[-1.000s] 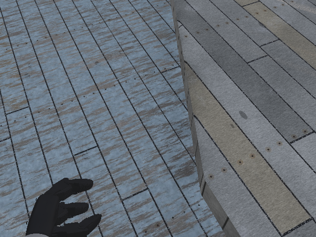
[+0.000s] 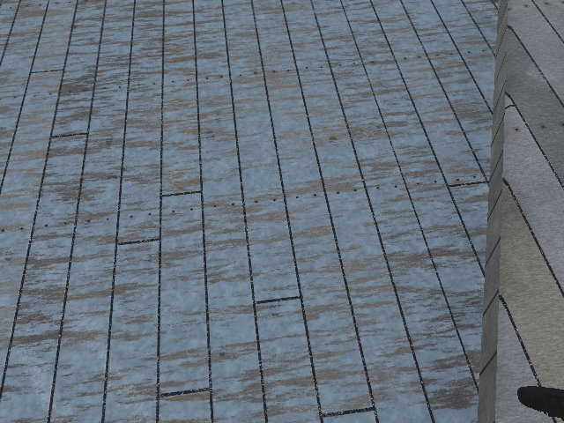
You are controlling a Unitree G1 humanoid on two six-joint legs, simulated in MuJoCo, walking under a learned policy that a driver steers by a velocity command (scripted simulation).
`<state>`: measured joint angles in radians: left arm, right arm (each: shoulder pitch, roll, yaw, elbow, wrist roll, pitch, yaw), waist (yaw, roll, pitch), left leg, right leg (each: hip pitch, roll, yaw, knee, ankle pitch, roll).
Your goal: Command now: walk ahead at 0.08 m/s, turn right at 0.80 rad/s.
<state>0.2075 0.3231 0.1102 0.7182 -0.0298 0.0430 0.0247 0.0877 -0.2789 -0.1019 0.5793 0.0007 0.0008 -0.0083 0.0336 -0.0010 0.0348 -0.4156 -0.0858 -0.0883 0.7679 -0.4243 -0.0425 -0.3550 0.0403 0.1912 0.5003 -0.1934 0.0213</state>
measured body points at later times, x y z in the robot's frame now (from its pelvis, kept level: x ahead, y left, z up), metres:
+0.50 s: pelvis +0.13 -0.05 -0.01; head +0.15 -0.04 +0.44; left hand +0.41 +0.10 -0.10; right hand -0.01 -0.30 -0.12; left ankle +0.02 +0.12 -0.74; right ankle +0.17 -0.23 -0.69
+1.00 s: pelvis +0.49 -0.21 -0.04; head +0.52 -0.22 +0.41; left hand +0.48 +0.05 -0.17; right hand +0.64 -0.48 -0.14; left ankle +0.68 -0.20 -0.70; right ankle +0.20 -0.24 -0.72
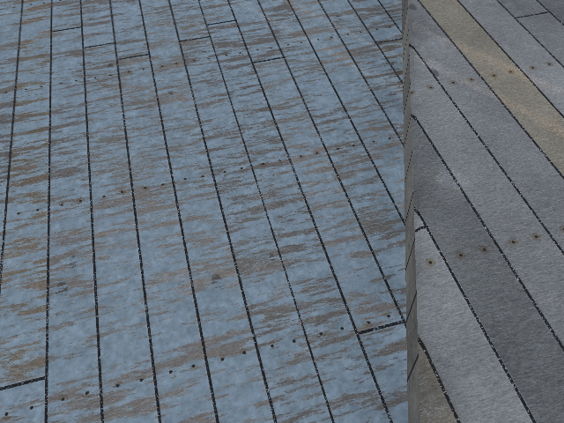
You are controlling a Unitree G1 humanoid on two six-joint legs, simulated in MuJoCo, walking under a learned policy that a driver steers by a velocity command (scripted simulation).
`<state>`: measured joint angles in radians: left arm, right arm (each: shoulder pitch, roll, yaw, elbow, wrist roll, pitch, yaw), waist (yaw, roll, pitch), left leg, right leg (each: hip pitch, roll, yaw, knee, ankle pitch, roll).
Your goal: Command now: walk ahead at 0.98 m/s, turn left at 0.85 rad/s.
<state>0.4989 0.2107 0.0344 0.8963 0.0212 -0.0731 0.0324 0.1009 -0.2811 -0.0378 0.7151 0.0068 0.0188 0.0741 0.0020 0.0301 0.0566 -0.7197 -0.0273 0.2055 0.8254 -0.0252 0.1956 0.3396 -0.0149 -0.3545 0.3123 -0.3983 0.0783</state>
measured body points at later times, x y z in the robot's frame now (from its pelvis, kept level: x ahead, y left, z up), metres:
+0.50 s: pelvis +0.47 +0.06 +0.01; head +0.50 +0.08 +0.46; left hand +0.65 +0.35 -0.03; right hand +0.55 -0.24 -0.10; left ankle +0.21 +0.01 -0.64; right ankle +0.64 -0.02 -0.70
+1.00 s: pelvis +0.86 +0.28 +0.03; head +0.86 +0.29 +0.48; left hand +0.87 +0.58 -0.09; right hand +1.00 +0.04 -0.08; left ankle +0.75 +0.37 -0.70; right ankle +0.90 +0.16 -0.60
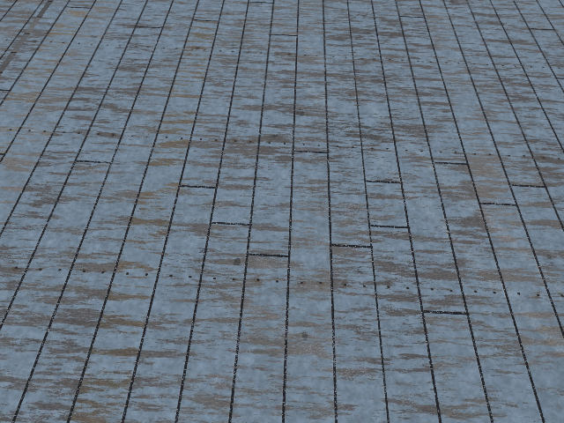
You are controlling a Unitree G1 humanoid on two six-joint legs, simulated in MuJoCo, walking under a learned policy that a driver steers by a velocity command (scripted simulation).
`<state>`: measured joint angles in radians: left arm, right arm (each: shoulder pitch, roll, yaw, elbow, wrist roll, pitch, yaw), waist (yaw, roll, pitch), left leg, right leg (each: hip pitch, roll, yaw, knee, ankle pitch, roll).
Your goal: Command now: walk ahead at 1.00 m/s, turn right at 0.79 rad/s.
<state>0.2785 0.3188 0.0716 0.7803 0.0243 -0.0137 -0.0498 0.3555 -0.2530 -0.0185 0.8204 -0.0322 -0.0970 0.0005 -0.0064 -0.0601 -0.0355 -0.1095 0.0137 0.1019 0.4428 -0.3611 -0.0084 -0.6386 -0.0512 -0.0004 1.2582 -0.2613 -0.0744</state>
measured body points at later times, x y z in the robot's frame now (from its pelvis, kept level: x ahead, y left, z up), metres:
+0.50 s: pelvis +0.45 -0.07 +0.00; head +0.48 -0.09 +0.45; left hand +0.57 +0.20 -0.12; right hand +0.58 -0.37 -0.06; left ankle +0.70 +0.04 -0.67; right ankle +0.35 -0.07 -0.73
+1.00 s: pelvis +0.86 -0.24 +0.00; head +0.89 -0.26 +0.45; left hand +1.20 -0.29 -0.05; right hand +0.60 -0.36 -0.12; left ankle +0.80 -0.06 -0.73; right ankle +0.94 -0.46 -0.69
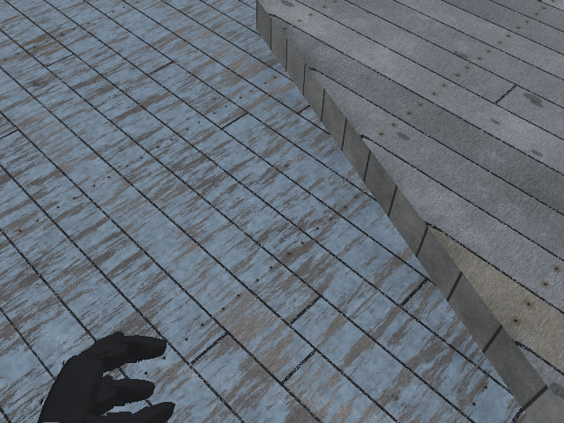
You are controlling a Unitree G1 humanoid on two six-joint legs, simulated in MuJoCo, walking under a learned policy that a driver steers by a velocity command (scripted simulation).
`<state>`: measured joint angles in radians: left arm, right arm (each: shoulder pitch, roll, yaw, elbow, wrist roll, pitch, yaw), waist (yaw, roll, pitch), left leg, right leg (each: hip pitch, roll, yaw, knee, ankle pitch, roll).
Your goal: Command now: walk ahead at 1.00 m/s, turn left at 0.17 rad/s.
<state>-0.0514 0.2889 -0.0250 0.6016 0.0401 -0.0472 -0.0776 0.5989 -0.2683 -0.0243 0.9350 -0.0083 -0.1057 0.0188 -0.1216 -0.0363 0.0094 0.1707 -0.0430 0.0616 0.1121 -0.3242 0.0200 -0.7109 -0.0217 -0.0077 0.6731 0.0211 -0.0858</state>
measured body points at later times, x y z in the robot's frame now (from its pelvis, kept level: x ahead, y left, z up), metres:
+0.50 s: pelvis +0.46 +0.05 -0.03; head +0.49 +0.07 +0.42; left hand +0.32 +0.29 -0.16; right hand +0.77 -0.10 -0.10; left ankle +0.64 +0.16 -0.70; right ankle +0.25 -0.10 -0.72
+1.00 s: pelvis +0.92 +0.24 -0.02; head +0.94 +0.26 +0.43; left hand +0.91 +0.57 -0.09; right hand +1.12 +0.01 -0.14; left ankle +0.67 +0.15 -0.67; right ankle +1.09 +0.24 -0.73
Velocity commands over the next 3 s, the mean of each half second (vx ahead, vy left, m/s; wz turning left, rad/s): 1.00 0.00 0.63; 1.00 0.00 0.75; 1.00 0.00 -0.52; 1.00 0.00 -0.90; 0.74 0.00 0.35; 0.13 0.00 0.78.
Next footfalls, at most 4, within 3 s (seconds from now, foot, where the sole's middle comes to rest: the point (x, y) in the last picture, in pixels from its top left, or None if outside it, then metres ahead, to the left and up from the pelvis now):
0.08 right None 0.28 -0.10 -0.77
0.54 left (191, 350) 0.67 0.16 -0.77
0.96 right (154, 215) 1.11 0.26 -0.77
1.36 left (21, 192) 1.25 0.67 -0.77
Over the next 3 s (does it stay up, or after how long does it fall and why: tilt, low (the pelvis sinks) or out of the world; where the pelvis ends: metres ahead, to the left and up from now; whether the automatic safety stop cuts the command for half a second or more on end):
stays up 2.31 0.75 0.01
